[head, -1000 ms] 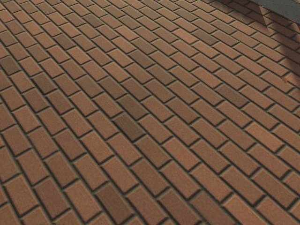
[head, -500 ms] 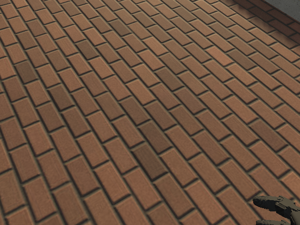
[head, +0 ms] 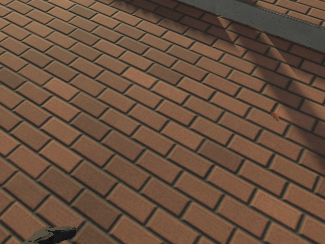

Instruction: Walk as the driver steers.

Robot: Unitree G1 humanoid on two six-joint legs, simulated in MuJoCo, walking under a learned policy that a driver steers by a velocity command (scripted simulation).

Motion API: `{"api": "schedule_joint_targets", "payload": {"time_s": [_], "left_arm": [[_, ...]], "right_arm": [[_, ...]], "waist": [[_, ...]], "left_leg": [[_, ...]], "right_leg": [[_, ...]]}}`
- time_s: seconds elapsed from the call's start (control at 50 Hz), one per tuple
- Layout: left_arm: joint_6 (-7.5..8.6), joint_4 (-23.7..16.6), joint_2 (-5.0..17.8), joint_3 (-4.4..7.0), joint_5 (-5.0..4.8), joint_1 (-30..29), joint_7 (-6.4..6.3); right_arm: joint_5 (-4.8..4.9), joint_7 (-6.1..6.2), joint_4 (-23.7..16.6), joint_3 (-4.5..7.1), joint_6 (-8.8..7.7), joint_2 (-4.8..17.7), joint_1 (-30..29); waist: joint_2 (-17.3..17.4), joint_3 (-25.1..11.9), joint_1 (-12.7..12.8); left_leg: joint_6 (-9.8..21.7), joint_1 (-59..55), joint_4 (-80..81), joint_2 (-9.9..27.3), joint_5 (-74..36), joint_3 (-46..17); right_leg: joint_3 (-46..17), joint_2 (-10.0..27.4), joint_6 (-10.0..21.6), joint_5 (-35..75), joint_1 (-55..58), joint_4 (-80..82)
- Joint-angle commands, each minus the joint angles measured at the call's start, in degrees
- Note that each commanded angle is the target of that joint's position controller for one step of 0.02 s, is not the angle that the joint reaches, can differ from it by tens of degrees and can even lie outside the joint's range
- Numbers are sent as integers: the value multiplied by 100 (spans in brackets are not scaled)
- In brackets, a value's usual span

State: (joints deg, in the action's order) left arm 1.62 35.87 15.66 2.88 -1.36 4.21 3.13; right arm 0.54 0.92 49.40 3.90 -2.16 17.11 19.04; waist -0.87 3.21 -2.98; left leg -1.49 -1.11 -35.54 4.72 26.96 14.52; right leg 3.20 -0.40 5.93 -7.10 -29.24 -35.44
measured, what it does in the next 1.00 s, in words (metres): walks ahead: left foot, then right foot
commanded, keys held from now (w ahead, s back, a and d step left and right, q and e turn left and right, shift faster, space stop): w+e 0.14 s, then w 0.10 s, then w+q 0.76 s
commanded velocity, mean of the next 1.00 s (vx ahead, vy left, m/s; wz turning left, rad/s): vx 0.50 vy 0.00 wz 0.11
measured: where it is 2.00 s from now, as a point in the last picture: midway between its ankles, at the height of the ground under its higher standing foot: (123, 120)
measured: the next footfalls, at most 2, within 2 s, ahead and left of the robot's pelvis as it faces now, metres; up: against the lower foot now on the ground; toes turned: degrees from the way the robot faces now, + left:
left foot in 0.50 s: +0.46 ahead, +0.11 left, +0.00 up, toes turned -5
right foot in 1.00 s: +0.76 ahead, -0.07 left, +0.00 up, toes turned +16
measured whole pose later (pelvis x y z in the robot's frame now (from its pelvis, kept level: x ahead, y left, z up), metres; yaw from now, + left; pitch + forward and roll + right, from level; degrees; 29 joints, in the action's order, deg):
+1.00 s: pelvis +0.58 +0.02 +0.01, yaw +11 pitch +3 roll +0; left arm 7.1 36.1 15.6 2.0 0.0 1.0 1.1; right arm 1.4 1.3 45.3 3.5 -1.2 17.0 24.5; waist -1.3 0.0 -5.6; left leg 4.5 2.0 -26.4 -7.0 25.0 -15.3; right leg -4.4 -1.9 0.0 -1.0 -25.7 -24.3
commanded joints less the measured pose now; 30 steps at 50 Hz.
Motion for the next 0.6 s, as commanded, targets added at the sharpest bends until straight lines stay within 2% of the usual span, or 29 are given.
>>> {"api": "schedule_joint_targets", "payload": {"time_s": [0.02, 0.04, 0.06, 0.08, 0.1, 0.12, 0.18, 0.26, 0.32, 0.38, 0.44, 0.46, 0.48, 0.5, 0.52, 0.54, 0.56, 0.58, 0.6], "left_arm": [[50, -92, 1739, 570, 10, 2087, -153], [126, -42, 1313, 440, 58, 1961, -115], [169, -36, 1148, 390, 45, 1688, -116], [176, -93, 987, 342, 31, 1276, -127], [182, -193, 806, 277, 78, 994, -147], [185, -265, 776, 261, 119, 868, -167], [234, -174, 881, 281, 104, 930, -256], [223, 71, 900, 259, 81, 1262, -345], [252, 260, 1008, 265, 79, 1524, -320], [241, 466, 1043, 281, 81, 1684, -309], [184, 580, 1112, 321, 76, 1589, -352], [158, 562, 1147, 329, 90, 1461, -369], [115, 532, 1093, 303, 116, 1380, -392], [95, 414, 943, 222, 198, 1430, -446], [209, 226, 508, 80, 235, 2072, -405], [340, 260, 587, 48, 184, 1906, -357], [446, 134, 931, 124, -1, 1382, -283], [509, 39, 922, 108, -8, 965, -270], [542, -20, 894, 120, 115, 738, -286]], "right_arm": [[-98, -80, -822, -69, -400, 404, 15], [143, -154, -998, 56, -528, 825, -690], [172, -162, -1085, 19, -599, 762, -864], [45, -117, -1001, 26, -609, 718, -826], [-49, -93, -947, 72, -554, 777, -729], [-81, -103, -936, 87, -476, 767, -627], [-142, -93, -910, 26, -326, 524, -613], [-99, -142, -1046, -111, -340, 261, -1408], [17, -230, -1121, -130, -378, 319, -1830], [49, -312, -1264, -104, -400, 453, -2067], [52, -394, -1278, -71, -400, 539, -1816], [46, -394, -1195, -19, -393, 630, -1468], [22, -370, -984, 95, -381, 795, -770], [5, -341, -832, 206, -361, 1093, 46], [-11, -339, -818, 347, -337, 1674, 470], [99, -372, -761, 246, -325, 1236, 639], [87, -344, -843, 158, -315, 956, 326], [33, -321, -947, 132, -286, 868, 11], [1, -310, -998, 96, -259, 780, -212]], "waist": [[-959, -2566, 846], [-454, -1939, 1052], [-264, -1252, 839], [83, -858, 554], [-10, -673, 343], [-131, -633, 208], [-141, -558, 144], [-337, -372, 505], [-417, -215, 760], [-390, -5, 814], [-437, -49, 610], [-448, -277, 405], [-301, -742, 52], [107, -1395, -253], [1473, -2002, 7], [1547, -2183, -161], [1042, -1426, -223], [497, -940, -169], [189, -546, -38]], "left_leg": [[42, 4266, -4489, -755, 798, -1648], [159, 4824, -4537, -401, 321, -2036], [254, 4810, -4074, -166, -196, -1959], [223, 4485, -3545, 54, -535, -1930], [174, 4064, -3174, 197, -783, -1940], [98, 3754, -3021, 224, -934, -1938], [-191, 3561, -2346, 172, -1409, -1735], [-261, 3317, -551, 20, -2966, -1618], [-124, 3228, 77, -47, -3539, -1587], [182, 3716, 366, -50, -3056, -1661], [500, 3580, 490, -163, -2301, -1595], [622, 3030, 557, -355, -2167, -1426], [772, 2039, 666, -607, -2299, -1235], [1031, 624, 573, -161, -2593, -1965], [2036, -1370, 967, 1102, -1760, -4678], [2187, -1906, 1869, 1353, -574, -6152], [1915, -1379, 1967, 1286, -175, -5543], [1747, -630, 2003, 1061, -503, -4887], [1689, 45, 2097, 861, -1097, -4416]], "right_leg": [[-5221, 2067, 2004, -969, 5382, 1584], [-4446, 1880, 1613, -856, 5014, 1821], [-3611, 1629, 1380, -494, 4163, 1836], [-3005, 1360, 1174, 44, 3325, 1872], [-2600, 1161, 1080, 578, 2708, 1988], [-2466, 1050, 1080, 824, 2315, 2122], [-1898, 894, 1116, 1533, 1742, 2287], [-1296, 598, 744, 1071, 1614, 2319], [-1367, 869, 680, 427, 1885, 2385], [-1461, 1277, 627, 602, 2689, 2228], [-1296, 1461, 432, 1600, 3240, 1854], [-1099, 1356, 328, 2567, 3255, 1450], [-786, 1077, 183, 3454, 3128, 555], [-477, 791, -41, 2877, 2369, -849], [-214, -185, -575, 87, 70, -3057], [-905, -408, -601, -2372, -1019, -3715], [-1107, -52, -502, -2036, -1517, -3952], [-992, 180, -442, -1606, -1454, -3693], [-906, 340, -457, -1329, -1344, -3241]]}}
